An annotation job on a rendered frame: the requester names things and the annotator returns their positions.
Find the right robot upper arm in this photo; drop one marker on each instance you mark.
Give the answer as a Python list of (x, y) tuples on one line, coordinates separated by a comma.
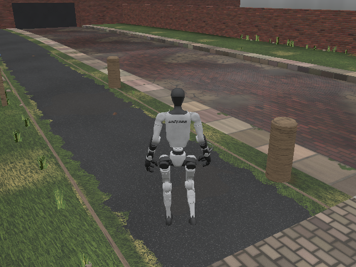
[(198, 126)]

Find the robot left forearm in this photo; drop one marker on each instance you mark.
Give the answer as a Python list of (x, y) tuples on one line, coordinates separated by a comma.
[(151, 150)]

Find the robot right forearm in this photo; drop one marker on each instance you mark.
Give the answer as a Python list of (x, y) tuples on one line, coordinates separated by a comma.
[(204, 147)]

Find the left robot hand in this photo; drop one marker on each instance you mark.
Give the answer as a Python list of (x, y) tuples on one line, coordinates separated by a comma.
[(148, 163)]

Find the humanoid robot torso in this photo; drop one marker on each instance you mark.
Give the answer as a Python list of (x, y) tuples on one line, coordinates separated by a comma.
[(177, 134)]

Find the right robot hand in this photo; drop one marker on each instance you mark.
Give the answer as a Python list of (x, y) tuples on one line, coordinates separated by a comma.
[(203, 158)]

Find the left robot upper arm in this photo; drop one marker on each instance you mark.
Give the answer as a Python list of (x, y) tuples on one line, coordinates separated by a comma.
[(158, 126)]

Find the right robot shin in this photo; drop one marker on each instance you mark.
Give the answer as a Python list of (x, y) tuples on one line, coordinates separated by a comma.
[(191, 200)]

